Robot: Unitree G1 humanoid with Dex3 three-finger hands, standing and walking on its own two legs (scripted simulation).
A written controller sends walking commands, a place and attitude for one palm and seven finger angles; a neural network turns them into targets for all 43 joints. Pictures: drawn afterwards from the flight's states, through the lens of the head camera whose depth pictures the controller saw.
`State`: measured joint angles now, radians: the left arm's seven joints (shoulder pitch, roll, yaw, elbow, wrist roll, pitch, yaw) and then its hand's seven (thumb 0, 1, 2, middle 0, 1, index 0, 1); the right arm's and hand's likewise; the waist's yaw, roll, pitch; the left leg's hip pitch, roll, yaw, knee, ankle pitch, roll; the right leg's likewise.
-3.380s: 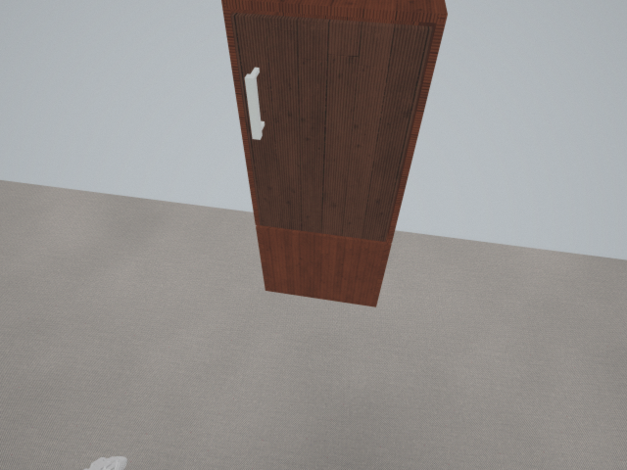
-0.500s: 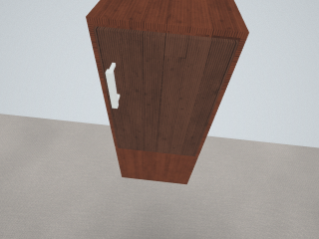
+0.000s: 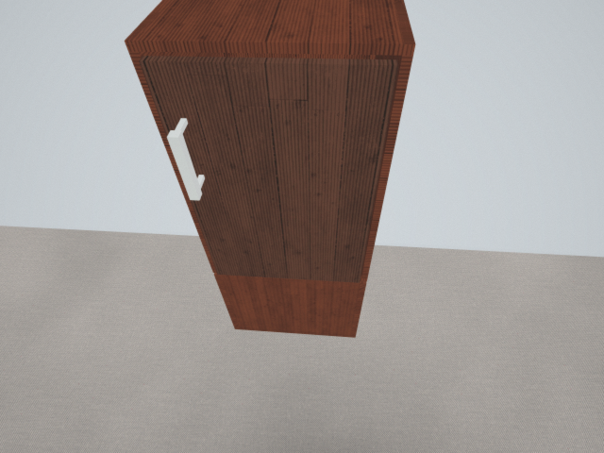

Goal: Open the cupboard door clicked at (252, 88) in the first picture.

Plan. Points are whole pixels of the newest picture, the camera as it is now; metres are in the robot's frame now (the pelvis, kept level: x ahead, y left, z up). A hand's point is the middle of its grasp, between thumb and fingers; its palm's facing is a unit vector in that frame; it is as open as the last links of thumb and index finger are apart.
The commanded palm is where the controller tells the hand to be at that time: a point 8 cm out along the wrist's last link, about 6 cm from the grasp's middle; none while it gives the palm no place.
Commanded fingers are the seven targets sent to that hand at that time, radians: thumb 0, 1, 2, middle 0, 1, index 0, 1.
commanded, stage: come to a stop and stand still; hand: left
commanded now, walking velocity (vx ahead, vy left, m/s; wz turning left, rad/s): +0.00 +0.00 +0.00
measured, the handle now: (189, 160) +0.57 +0.24 +0.05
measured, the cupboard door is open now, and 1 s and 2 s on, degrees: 0 0 0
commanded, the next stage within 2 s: look again from close up in 0.32 s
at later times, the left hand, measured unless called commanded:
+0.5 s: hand out of the picture -0.04 +0.15 -0.17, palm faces +0.03 -0.98 -0.17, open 7.4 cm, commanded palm none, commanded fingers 0.00 0.90 0.90 -0.20 -0.30 -0.20 -0.30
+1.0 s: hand out of the picture +0.05 +0.24 -0.15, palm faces +0.02 -0.95 -0.31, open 7.4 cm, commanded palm none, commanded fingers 0.00 0.90 0.90 -0.20 -0.30 -0.20 -0.30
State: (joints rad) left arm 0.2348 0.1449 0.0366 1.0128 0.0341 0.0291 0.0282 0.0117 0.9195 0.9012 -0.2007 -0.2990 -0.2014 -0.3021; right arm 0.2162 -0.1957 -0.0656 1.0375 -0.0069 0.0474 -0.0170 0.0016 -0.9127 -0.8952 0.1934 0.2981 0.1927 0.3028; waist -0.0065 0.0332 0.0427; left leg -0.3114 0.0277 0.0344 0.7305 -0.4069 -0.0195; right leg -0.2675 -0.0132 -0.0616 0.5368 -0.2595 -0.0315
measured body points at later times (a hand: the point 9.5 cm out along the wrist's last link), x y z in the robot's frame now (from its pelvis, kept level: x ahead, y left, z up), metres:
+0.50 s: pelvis -0.02 -0.01 +0.00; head -0.01 -0.02 +0.45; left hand -0.04 +0.20 -0.15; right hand -0.03 -0.23 -0.16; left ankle -0.02 +0.12 -0.73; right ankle +0.02 -0.10 -0.73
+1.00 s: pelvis -0.03 +0.02 +0.01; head -0.05 +0.01 +0.46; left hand +0.04 +0.29 -0.12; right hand +0.04 -0.25 -0.13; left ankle -0.02 +0.12 -0.73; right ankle +0.02 -0.10 -0.73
